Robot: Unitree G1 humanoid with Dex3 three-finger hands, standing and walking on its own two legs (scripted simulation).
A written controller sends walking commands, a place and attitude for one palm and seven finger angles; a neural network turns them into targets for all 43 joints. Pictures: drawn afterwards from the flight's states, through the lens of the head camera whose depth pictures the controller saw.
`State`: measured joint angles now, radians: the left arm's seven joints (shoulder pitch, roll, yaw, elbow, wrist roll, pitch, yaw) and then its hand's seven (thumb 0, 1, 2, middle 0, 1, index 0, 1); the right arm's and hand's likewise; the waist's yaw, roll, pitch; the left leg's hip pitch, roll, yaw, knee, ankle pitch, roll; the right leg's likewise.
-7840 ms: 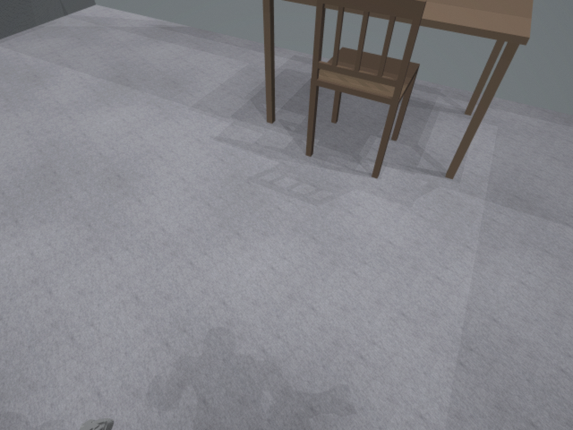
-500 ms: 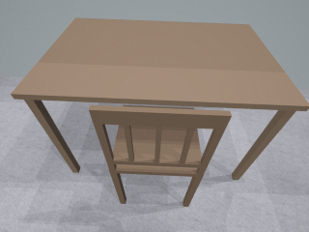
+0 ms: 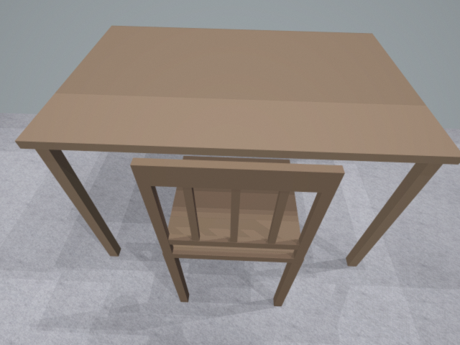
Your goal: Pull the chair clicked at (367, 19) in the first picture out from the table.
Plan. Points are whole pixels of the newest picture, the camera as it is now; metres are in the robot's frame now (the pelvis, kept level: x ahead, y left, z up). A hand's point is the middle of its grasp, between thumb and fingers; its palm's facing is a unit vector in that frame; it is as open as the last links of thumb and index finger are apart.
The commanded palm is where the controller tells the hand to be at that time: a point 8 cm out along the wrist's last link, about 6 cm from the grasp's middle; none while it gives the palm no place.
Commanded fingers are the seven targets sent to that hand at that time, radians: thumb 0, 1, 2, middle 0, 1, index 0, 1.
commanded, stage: look again from close up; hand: left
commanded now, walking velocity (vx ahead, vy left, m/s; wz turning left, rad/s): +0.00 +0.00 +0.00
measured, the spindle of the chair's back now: (234, 216) +0.43 +0.02 -0.11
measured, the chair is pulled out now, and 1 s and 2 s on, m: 0.00 0.00 0.00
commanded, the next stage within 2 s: raise the hand toward the chair's back in 0.42 s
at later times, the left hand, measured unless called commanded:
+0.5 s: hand out of the picture -0.02 +0.16 -0.18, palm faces +0.02 -0.98 -0.19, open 7.3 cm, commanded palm none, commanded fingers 0.00 0.90 0.90 -0.20 -0.30 -0.20 -0.30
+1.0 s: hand out of the picture +0.12 +0.17 -0.08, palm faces +0.11 -0.99 -0.01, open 9.7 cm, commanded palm +0.12 +0.22 -0.06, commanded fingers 0.00 0.32 0.65 -0.14 -0.21 -0.14 -0.21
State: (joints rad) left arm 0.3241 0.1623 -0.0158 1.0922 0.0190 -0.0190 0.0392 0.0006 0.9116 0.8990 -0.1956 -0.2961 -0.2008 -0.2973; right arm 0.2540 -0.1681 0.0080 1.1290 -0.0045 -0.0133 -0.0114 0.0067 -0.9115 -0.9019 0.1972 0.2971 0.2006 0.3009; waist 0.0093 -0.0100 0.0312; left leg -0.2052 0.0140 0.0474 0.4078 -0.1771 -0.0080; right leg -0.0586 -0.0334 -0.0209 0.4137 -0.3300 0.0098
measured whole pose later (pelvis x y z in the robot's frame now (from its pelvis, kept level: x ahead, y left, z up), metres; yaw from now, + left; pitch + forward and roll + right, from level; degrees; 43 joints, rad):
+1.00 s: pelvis -0.05 -0.02 -0.11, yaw +2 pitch +13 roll -1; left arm 0.50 0.17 0.11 0.05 -0.21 -0.46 -0.21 0.01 0.55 0.74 -0.16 -0.24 -0.17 -0.24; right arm 0.11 -0.23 -0.07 0.47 0.01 -0.19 -0.04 0.01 -0.90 -0.90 0.20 0.30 0.20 0.30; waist 0.03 -0.01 -0.16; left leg -0.99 0.05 -0.04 1.20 -0.44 -0.04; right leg -0.81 0.00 -0.08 1.24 -0.65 -0.03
